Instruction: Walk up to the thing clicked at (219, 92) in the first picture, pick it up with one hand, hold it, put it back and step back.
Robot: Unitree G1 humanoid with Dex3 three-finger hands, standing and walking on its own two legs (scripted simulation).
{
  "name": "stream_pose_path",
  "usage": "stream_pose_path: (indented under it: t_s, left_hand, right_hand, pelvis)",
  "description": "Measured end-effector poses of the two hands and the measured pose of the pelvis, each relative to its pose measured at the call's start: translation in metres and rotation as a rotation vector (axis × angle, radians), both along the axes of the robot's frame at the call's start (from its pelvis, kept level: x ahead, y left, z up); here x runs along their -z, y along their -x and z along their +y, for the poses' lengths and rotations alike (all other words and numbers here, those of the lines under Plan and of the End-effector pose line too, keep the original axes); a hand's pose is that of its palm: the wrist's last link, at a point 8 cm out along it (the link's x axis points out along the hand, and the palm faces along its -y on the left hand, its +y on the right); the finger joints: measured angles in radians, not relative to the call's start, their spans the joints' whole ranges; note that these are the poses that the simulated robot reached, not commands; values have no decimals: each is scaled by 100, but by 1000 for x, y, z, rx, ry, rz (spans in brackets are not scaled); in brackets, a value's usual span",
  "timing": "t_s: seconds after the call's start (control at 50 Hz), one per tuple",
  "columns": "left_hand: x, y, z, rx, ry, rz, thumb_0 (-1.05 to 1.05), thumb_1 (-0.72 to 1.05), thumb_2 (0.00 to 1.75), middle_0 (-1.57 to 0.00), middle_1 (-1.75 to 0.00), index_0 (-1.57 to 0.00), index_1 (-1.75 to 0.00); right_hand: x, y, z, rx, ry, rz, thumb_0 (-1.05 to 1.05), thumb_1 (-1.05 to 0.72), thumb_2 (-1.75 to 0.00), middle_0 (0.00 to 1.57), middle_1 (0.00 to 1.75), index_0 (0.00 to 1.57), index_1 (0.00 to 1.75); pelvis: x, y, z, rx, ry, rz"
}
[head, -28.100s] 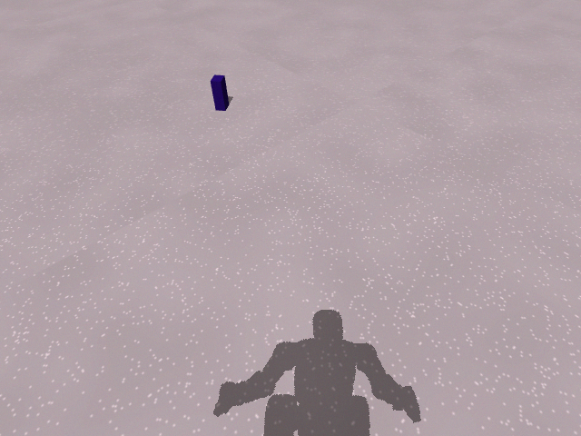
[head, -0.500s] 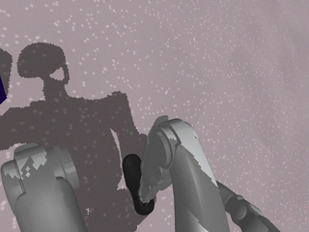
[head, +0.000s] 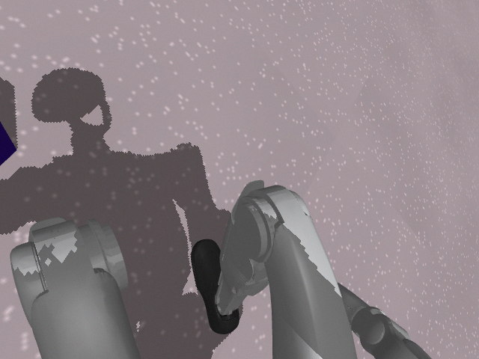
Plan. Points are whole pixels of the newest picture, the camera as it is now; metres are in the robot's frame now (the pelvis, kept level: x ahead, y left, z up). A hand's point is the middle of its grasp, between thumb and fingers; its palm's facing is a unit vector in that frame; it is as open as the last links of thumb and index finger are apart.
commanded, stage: withdraw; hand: left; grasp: from the side
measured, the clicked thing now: out of the picture +0.46 +0.30 -0.19
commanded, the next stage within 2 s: rise in 0.12 s
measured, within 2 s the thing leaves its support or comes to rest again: rests again in 0.10 s
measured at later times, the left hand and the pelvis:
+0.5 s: hand out of the picture +0.37 +0.42 -0.03, palm faces +0.43 -0.83 -0.35, open 17.2 cm; pelvis +0.01 +0.00 +0.05, yaw +6 degrees
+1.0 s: hand out of the picture +0.27 +0.32 +0.17, palm faces +0.34 -0.83 -0.44, open 17.7 cm; pelvis +0.05 -0.02 +0.26, yaw +13 degrees
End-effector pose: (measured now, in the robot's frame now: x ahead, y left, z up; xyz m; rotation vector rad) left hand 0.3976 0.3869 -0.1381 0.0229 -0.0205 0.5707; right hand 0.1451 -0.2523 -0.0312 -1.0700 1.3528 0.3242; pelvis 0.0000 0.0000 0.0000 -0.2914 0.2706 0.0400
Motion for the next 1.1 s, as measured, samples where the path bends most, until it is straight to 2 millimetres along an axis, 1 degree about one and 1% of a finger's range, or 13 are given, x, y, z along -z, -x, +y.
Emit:
stream_pose_path:
  t_s: [0.1,0.18,0.26,0.34,0.4,0.46,0.54,0.58,0.64,0.72,0.82,0.98,1.1]
  left_hand:
    - [-35,7,28,22,-51,-12,-2,-49,18,-9,-15,-10,-15]
    - [-61,17,43,51,-51,8,-2,-48,18,-9,-16,-10,-15]
    - [-74,27,49,64,-28,44,-2,-46,18,-8,-16,-10,-14]
    - [-80,34,52,101,-57,196,-1,-45,15,-7,-14,-8,-12]
    - [-93,43,55,100,-85,289,-1,-48,13,-7,-12,-7,-11]
    - [-117,54,64,71,-132,361,-2,-49,11,-7,-11,-7,-10]
    - [-157,75,74,15,-194,447,-2,-51,9,-7,-9,-7,-8]
    - [-175,86,73,-1,-215,494,-2,-52,8,-6,-8,-6,-7]
    - [-198,103,61,3,-230,568,-2,-53,7,-6,-7,-5,-7]
    - [-225,124,32,32,-214,647,-1,-55,6,-5,-6,-5,-6]
    - [-263,145,-3,51,-165,714,-1,-55,5,-5,-5,-5,-5]
    - [-337,161,-31,11,-87,770,-1,-58,3,-5,-5,-5,-5]
    - [-384,166,-53,11,-21,808,-1,-58,3,-5,-5,-5,-5]
  right_hand:
    - [-2,-4,0,49,-21,-36,0,-88,-90,21,30,20,30]
    - [-2,-12,1,88,-59,-79,0,-88,-90,21,30,20,30]
    - [0,-19,4,120,-98,-113,0,-87,-89,21,30,20,30]
    - [2,-24,6,210,-141,-151,0,-86,-89,21,30,20,30]
    - [1,-25,9,269,-176,-159,0,-88,-90,20,30,20,30]
    - [0,-27,11,327,-211,-170,0,-90,-90,20,30,20,30]
    - [-2,-29,11,405,-260,-188,0,-90,-90,20,30,20,30]
    - [-5,-31,11,436,-285,-194,0,-90,-90,20,30,20,30]
    - [-15,-37,13,469,-321,-202,0,-90,-90,20,30,20,30]
    - [-42,-51,18,489,-364,-233,0,-90,-90,20,30,20,30]
    - [-92,-78,24,488,-404,-318,0,-90,-90,20,30,20,30]
    - [-185,-123,29,460,-446,-481,0,-90,-90,20,30,20,30]
    - [-246,-141,33,446,-471,-561,0,-90,-90,20,30,20,30]
  pelvis:
    - [-6,-3,0,-10,-6,41]
    - [-11,-4,1,-23,-14,76]
    - [-16,-4,1,-33,-25,102]
    - [-24,-4,-1,-43,-46,133]
    - [-33,-5,-2,-53,-60,167]
    - [-44,-7,-4,-64,-75,202]
    - [-60,-9,-6,-77,-98,248]
    - [-71,-10,-7,-81,-111,268]
    - [-92,-11,-8,-86,-127,293]
    - [-127,-14,-11,-92,-147,312]
    - [-177,-22,-15,-105,-168,307]
    - [-255,-45,-16,-130,-192,260]
    - [-306,-63,-13,-146,-207,200]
